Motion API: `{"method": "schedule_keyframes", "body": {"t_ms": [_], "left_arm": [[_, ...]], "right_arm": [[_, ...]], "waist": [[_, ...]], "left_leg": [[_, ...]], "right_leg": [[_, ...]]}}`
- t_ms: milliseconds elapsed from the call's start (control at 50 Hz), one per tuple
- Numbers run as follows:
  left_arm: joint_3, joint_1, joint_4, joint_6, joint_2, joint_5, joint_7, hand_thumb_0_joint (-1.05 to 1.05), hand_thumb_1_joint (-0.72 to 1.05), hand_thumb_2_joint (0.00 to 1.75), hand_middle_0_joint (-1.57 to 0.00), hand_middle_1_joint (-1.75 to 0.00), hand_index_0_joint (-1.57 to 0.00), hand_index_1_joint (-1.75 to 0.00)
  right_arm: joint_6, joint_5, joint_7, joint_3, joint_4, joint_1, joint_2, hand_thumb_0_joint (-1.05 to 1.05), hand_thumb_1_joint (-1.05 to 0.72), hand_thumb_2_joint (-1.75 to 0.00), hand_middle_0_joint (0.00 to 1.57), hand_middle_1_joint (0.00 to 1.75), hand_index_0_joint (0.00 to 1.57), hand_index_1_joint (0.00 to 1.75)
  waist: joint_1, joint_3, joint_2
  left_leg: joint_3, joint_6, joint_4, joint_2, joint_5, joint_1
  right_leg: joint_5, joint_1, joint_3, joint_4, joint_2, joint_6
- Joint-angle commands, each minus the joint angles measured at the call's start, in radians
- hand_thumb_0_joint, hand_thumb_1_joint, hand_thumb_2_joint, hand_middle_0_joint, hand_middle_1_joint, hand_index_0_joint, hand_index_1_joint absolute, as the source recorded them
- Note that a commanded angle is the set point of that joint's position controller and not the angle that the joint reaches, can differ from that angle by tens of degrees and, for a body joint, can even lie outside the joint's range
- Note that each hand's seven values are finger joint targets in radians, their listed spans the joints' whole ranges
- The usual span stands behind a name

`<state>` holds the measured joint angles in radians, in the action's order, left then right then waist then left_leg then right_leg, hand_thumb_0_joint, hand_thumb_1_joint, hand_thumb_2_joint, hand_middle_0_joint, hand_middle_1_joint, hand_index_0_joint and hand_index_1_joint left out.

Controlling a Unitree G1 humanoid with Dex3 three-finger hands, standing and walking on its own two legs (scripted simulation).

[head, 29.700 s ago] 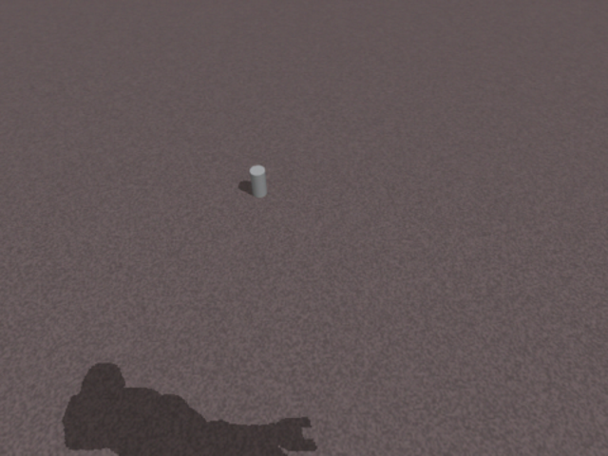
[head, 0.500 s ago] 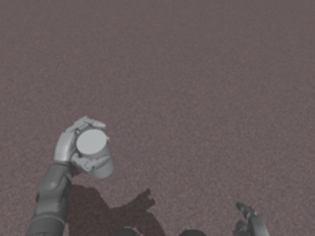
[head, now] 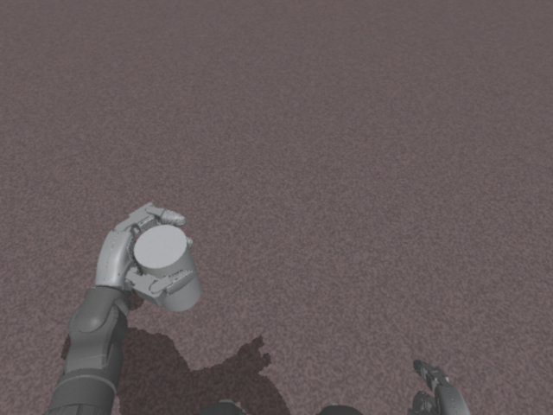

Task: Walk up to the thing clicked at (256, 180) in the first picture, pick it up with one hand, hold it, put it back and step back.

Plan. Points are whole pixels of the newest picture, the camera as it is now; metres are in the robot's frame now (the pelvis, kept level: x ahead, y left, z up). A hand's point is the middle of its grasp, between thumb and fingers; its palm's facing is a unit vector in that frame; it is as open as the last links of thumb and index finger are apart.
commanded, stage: hold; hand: left
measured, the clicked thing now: (171, 270) +0.32 +0.17 +0.00
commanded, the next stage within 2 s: crouch in 0.48 s
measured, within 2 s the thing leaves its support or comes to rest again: neither
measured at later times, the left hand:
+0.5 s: hand (169, 259) +0.31 +0.16 +0.05, palm faces -0.14 -0.99 -0.01, open 9.9 cm
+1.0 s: hand (183, 284) +0.32 +0.16 -0.06, palm faces -0.12 -0.99 +0.02, open 9.9 cm
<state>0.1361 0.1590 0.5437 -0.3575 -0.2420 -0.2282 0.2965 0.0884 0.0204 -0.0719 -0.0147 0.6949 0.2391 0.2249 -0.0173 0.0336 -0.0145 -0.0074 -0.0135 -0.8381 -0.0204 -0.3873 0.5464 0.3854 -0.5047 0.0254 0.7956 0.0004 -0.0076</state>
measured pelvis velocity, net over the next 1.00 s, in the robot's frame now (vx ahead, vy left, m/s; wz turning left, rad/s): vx -0.02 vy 0.00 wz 0.00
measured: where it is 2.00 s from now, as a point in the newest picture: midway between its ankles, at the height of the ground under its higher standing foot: outside the picture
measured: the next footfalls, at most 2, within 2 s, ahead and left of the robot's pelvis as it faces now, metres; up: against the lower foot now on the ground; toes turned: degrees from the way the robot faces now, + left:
none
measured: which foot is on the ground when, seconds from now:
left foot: down 0.00-1.00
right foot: down 0.00-1.00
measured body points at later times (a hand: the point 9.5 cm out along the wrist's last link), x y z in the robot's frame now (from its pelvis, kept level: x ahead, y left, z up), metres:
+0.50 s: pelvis +0.00 +0.00 +0.00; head +0.03 +0.00 +0.45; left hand +0.31 +0.21 +0.05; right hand +0.13 -0.25 -0.10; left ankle +0.02 +0.11 -0.70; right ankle +0.01 -0.13 -0.70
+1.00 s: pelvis -0.02 +0.00 -0.05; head +0.08 +0.02 +0.39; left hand +0.32 +0.21 -0.06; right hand +0.11 -0.26 -0.15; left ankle +0.02 +0.11 -0.70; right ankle +0.01 -0.13 -0.70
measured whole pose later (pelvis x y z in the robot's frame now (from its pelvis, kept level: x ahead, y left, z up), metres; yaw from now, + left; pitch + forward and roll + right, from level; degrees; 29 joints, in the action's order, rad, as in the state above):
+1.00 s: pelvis -0.02 +0.00 -0.05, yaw +0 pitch +16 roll -2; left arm 0.17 0.26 0.76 -0.57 -0.25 -0.20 0.32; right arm 0.13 -0.02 -0.01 0.01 0.69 0.21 0.24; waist -0.05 0.08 0.02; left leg 0.01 -0.01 -1.12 -0.02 -0.47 0.93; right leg 0.48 -0.88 0.04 1.09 0.00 0.00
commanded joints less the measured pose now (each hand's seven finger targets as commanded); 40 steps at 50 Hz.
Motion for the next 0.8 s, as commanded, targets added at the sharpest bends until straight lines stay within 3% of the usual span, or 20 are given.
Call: {"method": "schedule_keyframes", "body": {"t_ms": [0, 40, 100, 140, 160, 200, 220, 280, 340, 360, 380, 400, 440, 500, 540, 560, 580, 620, 700, 780], "left_arm": [[0.059, 0.329, -0.343, -0.112, -0.153, -0.031, 0.016, 0.0, 0.16, 1.14, -1.21, -1.38, -1.24, -1.36], [0.04, 0.297, -0.39, -0.112, -0.152, -0.026, 0.019, 0.0, 0.16, 1.1, -1.2, -1.35, -1.23, -1.33], [0.07, 0.304, -0.38, -0.096, -0.163, -0.034, -0.003, 0.0, 0.11, 1.08, -1.19, -1.34, -1.22, -1.32], [0.057, 0.363, -0.406, -0.095, -0.146, -0.041, -0.019, 0.0, 0.09, 1.08, -1.17, -1.32, -1.19, -1.31], [0.087, 0.355, -0.364, -0.089, -0.154, -0.046, -0.03, 0.0, 0.08, 1.09, -1.17, -1.33, -1.19, -1.31], [0.096, 0.344, -0.312, -0.082, -0.152, -0.043, -0.035, 0.0, 0.12, 1.11, -1.16, -1.32, -1.18, -1.31], [0.076, 0.353, -0.305, -0.086, -0.135, -0.042, -0.029, 0.0, 0.12, 1.12, -1.16, -1.34, -1.19, -1.32], [0.074, 0.363, -0.338, -0.102, -0.176, -0.02, -0.008, 0.0, 0.16, 1.13, -1.17, -1.34, -1.2, -1.33], [0.026, 0.359, -0.369, -0.101, -0.146, -0.013, 0.012, 0.0, 0.16, 1.11, -1.19, -1.35, -1.22, -1.33], [0.047, 0.341, -0.369, -0.098, -0.159, -0.021, 0.014, 0.0, 0.16, 1.1, -1.19, -1.35, -1.22, -1.33], [0.035, 0.33, -0.362, -0.093, -0.144, -0.025, 0.012, 0.0, 0.14, 1.09, -1.19, -1.35, -1.22, -1.32], [0.062, 0.331, -0.383, -0.089, -0.162, -0.034, 0.006, 0.0, 0.13, 1.08, -1.2, -1.34, -1.22, -1.32], [0.044, 0.328, -0.353, -0.08, -0.126, -0.046, 0.001, 0.0, 0.11, 1.08, -1.19, -1.33, -1.21, -1.31], [0.093, 0.354, -0.311, -0.086, -0.16, -0.046, -0.01, 0.0, 0.14, 1.11, -1.19, -1.34, -1.21, -1.33], [0.069, 0.343, -0.308, -0.093, -0.145, -0.038, -0.005, 0.0, 0.14, 1.13, -1.2, -1.36, -1.23, -1.35], [0.088, 0.324, -0.318, -0.099, -0.161, -0.036, -0.006, 0.0, 0.22, 1.21, -1.23, -1.4, -1.25, -1.39], [0.063, 0.305, -0.336, -0.102, -0.152, -0.026, -0.003, 0.0, 0.17, 1.17, -1.21, -1.32, -1.23, -1.31], [0.069, 0.308, -0.324, -0.107, -0.156, -0.018, -0.005, 0.0, 0.24, 1.16, -1.21, -1.33, -1.24, -1.31], [0.046, 0.327, -0.233, -0.124, -0.105, -0.014, -0.01, 0.0, 0.27, 1.17, -1.23, -1.35, -1.26, -1.33], [0.063, 0.371, -0.142, -0.17, -0.108, -0.016, -0.005, 0.0, 0.23, 1.19, -1.26, -1.38, -1.29, -1.36]], "right_arm": [[0.051, 0.002, -0.004, 0.056, -0.131, -0.025, 0.15, 0.0, -0.9, -0.9, 0.2, 0.3, 0.2, 0.3], [0.053, 0.003, -0.002, 0.054, -0.141, -0.032, 0.148, 0.0, -0.91, -0.9, 0.2, 0.3, 0.2, 0.3], [0.054, 0.005, -0.005, 0.047, -0.132, -0.021, 0.14, 0.0, -0.91, -0.9, 0.2, 0.3, 0.2, 0.3], [0.055, 0.007, -0.004, 0.046, -0.133, -0.026, 0.145, 0.0, -0.91, -0.9, 0.2, 0.3, 0.2, 0.3], [0.051, 0.007, -0.006, 0.045, -0.127, -0.025, 0.14, 0.0, -0.91, -0.9, 0.2, 0.3, 0.2, 0.3], [0.047, 0.007, -0.013, 0.044, -0.123, -0.025, 0.141, 0.0, -0.9, -0.9, 0.2, 0.3, 0.2, 0.3], [0.053, 0.007, -0.01, 0.045, -0.123, -0.026, 0.143, 0.0, -0.9, -0.9, 0.2, 0.3, 0.2, 0.3], [0.049, 0.001, -0.011, 0.05, -0.126, -0.027, 0.143, 0.0, -0.9, -0.9, 0.2, 0.3, 0.2, 0.3], [0.049, -0.001, -0.009, 0.049, -0.136, -0.026, 0.142, 0.0, -0.9, -0.9, 0.2, 0.3, 0.2, 0.3], [0.052, -0.001, -0.009, 0.05, -0.129, -0.019, 0.14, 0.0, -0.91, -0.9, 0.2, 0.3, 0.2, 0.3], [0.053, 0.004, -0.008, 0.048, -0.132, -0.025, 0.139, 0.0, -0.91, -0.9, 0.2, 0.3, 0.2, 0.3], [0.053, 0.003, -0.008, 0.048, -0.131, -0.015, 0.14, 0.0, -0.91, -0.9, 0.2, 0.3, 0.2, 0.3], [0.053, 0.007, -0.008, 0.048, -0.128, -0.021, 0.145, 0.0, -0.91, -0.9, 0.2, 0.3, 0.2, 0.3], [0.051, 0.01, -0.009, 0.051, -0.127, -0.039, 0.148, 0.0, -0.9, -0.9, 0.2, 0.3, 0.2, 0.3], [0.052, 0.008, -0.006, 0.047, -0.133, -0.042, 0.142, 0.0, -0.9, -0.9, 0.2, 0.3, 0.2, 0.3], [0.053, 0.008, -0.007, 0.047, -0.134, -0.041, 0.14, 0.0, -0.88, -0.9, 0.2, 0.3, 0.2, 0.3], [0.051, 0.007, -0.007, 0.049, -0.14, -0.048, 0.139, 0.0, -0.87, -0.89, 0.2, 0.3, 0.2, 0.3], [0.052, 0.002, -0.003, 0.053, -0.134, -0.039, 0.143, 0.0, -0.87, -0.89, 0.2, 0.3, 0.2, 0.3], [0.051, -0.002, 0.009, 0.06, -0.121, -0.03, 0.147, 0.0, -0.88, -0.9, 0.2, 0.3, 0.2, 0.3], [0.061, -0.011, 0.02, 0.066, -0.099, -0.01, 0.15, 0.0, -0.88, -0.89, 0.2, 0.3, 0.2, 0.3]], "waist": [[0.007, 0.327, -0.066], [0.012, 0.345, -0.095], [-0.002, 0.349, -0.057], [-0.01, 0.311, -0.053], [-0.01, 0.299, -0.027], [-0.016, 0.259, 0.027], [-0.022, 0.226, 0.021], [-0.006, 0.295, -0.032], [-0.013, 0.329, -0.062], [-0.006, 0.37, -0.062], [-0.009, 0.339, -0.073], [0.001, 0.376, -0.072], [-0.012, 0.311, -0.03], [-0.009, 0.24, -0.002], [-0.011, 0.216, 0.016], [0.0, 0.256, 0.007], [0.005, 0.259, -0.018], [0.003, 0.272, -0.043], [-0.022, 0.246, -0.017], [-0.041, 0.27, 0.023]], "left_leg": [[0.03, 0.01, 0.137, 0.007, 0.193, -0.206], [0.032, 0.016, 0.136, 0.009, 0.219, -0.23], [0.029, 0.011, 0.123, 0.01, 0.238, -0.215], [0.035, 0.013, 0.138, 0.003, 0.225, -0.212], [0.034, 0.008, 0.132, 0.002, 0.217, -0.191], [0.024, -0.001, 0.129, 0.007, 0.192, -0.146], [0.025, -0.001, 0.133, 0.006, 0.171, -0.144], [0.015, 0.0, 0.123, 0.014, 0.206, -0.172], [0.016, 0.004, 0.12, 0.016, 0.231, -0.207], [0.02, 0.004, 0.112, 0.016, 0.263, -0.226], [0.019, 0.006, 0.119, 0.015, 0.251, -0.223], [0.02, 0.006, 0.112, 0.013, 0.275, -0.233], [0.026, 0.007, 0.128, 0.006, 0.247, -0.209], [0.023, 0.001, 0.139, 0.009, 0.154, -0.151], [0.019, -0.004, 0.139, 0.011, 0.122, -0.129], [0.015, -0.004, 0.136, 0.014, 0.134, -0.144], [0.013, -0.001, 0.139, 0.016, 0.137, -0.151], [0.017, 0.004, 0.13, 0.013, 0.177, -0.158], [0.027, 0.001, 0.101, 0.005, 0.168, -0.125], [0.024, -0.011, 0.012, 0.008, 0.165, -0.048]], "right_leg": [[-0.206, 0.064, 0.01, -0.092, 0.018, 0.037], [-0.221, 0.077, 0.013, -0.091, 0.018, 0.039], [-0.247, 0.103, 0.008, -0.097, 0.019, 0.034], [-0.231, 0.08, 0.013, -0.097, 0.022, 0.035], [-0.225, 0.078, 0.011, -0.102, 0.022, 0.032], [-0.223, 0.083, 0.004, -0.115, 0.017, 0.025], [-0.203, 0.065, 0.004, -0.112, 0.016, 0.025], [-0.239, 0.087, -0.006, -0.111, 0.009, 0.028], [-0.262, 0.101, -0.005, -0.106, 0.01, 0.031], [-0.285, 0.117, -0.002, -0.104, 0.011, 0.03], [-0.273, 0.105, 0.0, -0.106, 0.012, 0.032], [-0.292, 0.121, -0.001, -0.107, 0.011, 0.031], [-0.263, 0.099, 0.008, -0.112, 0.018, 0.031], [-0.182, 0.063, 0.008, -0.124, 0.017, 0.03], [-0.16, 0.061, 0.003, -0.129, 0.014, 0.027], [-0.175, 0.078, -0.002, -0.126, 0.011, 0.027], [-0.172, 0.076, -0.003, -0.125, 0.009, 0.029], [-0.202, 0.077, 0.001, -0.102, 0.013, 0.031], [-0.191, 0.006, 0.008, -0.071, 0.018, 0.033], [-0.203, -0.067, -0.003, -0.013, 0.012, 0.027]]}}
